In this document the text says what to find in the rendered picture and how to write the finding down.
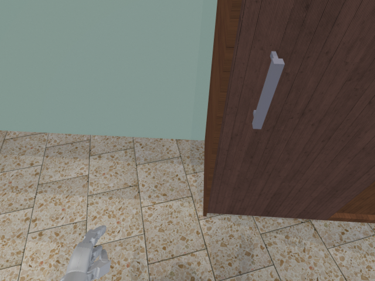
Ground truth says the handle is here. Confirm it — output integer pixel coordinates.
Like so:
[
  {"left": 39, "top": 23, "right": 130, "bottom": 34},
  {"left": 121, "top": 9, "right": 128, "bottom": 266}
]
[{"left": 252, "top": 51, "right": 285, "bottom": 129}]

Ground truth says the wardrobe door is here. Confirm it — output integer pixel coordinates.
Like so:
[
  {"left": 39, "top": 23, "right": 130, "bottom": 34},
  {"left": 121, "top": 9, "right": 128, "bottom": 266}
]
[
  {"left": 208, "top": 0, "right": 375, "bottom": 220},
  {"left": 337, "top": 182, "right": 375, "bottom": 215}
]

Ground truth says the left robot hand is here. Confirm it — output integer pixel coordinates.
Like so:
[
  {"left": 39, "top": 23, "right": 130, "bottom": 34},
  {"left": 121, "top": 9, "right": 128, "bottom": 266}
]
[{"left": 66, "top": 225, "right": 111, "bottom": 281}]

